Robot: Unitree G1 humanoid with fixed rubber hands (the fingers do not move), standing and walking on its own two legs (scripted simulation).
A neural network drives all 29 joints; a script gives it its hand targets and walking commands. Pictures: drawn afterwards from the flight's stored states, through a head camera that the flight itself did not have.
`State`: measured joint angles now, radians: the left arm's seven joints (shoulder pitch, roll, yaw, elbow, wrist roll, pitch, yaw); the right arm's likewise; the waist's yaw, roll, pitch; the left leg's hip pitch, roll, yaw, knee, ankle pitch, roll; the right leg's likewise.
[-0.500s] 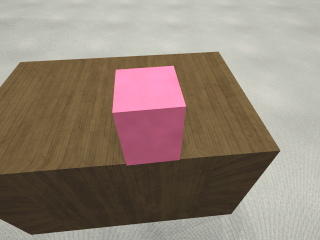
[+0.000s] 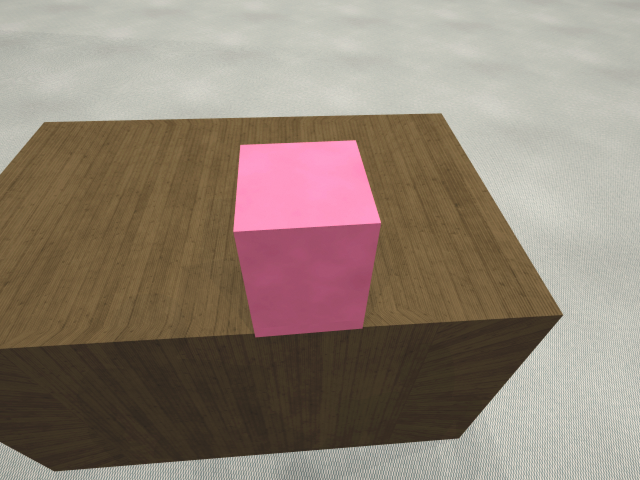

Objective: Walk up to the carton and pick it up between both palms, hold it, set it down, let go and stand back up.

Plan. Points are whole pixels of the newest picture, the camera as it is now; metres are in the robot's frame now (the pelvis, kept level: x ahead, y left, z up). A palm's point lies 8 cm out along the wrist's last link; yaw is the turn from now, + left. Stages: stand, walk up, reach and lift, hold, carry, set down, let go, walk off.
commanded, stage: walk up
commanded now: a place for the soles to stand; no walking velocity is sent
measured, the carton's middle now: (304, 241) +0.49 +0.03 +0.02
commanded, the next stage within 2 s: reach and lift in 1.14 s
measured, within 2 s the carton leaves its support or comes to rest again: neither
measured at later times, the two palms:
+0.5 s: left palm out of the picture +0.04 +0.23 -0.14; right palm out of the picture +0.07 -0.25 -0.14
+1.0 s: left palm out of the picture +0.01 +0.23 -0.14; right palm out of the picture +0.05 -0.25 -0.14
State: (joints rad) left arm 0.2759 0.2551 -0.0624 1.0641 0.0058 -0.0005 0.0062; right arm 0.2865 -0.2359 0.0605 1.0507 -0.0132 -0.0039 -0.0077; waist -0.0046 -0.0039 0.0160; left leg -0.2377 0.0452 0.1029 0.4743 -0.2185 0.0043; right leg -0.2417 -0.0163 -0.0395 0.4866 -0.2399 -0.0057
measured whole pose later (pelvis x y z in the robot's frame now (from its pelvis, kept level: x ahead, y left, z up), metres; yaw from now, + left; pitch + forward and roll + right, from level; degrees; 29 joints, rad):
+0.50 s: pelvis +0.04 -0.02 +0.00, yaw +2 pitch -1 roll +0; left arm 0.29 0.24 -0.06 1.07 0.01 -0.01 0.02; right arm 0.29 -0.22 0.07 1.04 -0.02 -0.02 -0.02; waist 0.00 0.00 0.02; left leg -0.19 0.06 0.05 0.47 -0.27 -0.03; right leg -0.16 0.00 -0.08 0.46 -0.29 -0.02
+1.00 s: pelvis +0.04 -0.02 +0.00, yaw +4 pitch -1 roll -1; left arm 0.30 0.24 -0.06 1.10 0.00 0.00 0.02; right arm 0.30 -0.22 0.07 1.07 -0.02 -0.02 -0.02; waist 0.00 0.01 0.03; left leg -0.19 0.05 0.02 0.46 -0.25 -0.03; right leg -0.13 0.00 -0.11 0.42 -0.27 -0.02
